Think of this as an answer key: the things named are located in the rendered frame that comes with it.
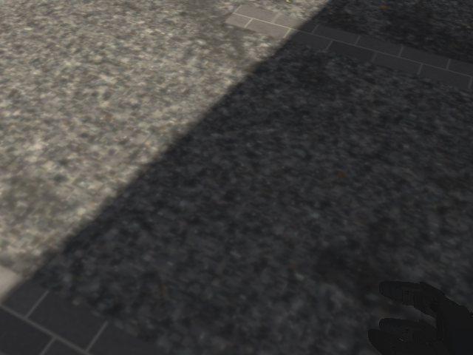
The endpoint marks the robot right hand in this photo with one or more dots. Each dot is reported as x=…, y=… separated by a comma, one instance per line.
x=453, y=334

